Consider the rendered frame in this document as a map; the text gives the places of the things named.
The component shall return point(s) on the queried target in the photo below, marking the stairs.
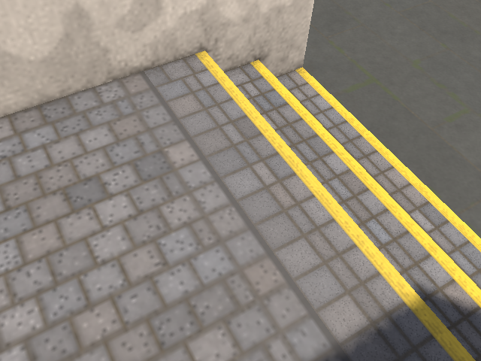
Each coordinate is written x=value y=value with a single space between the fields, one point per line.
x=436 y=253

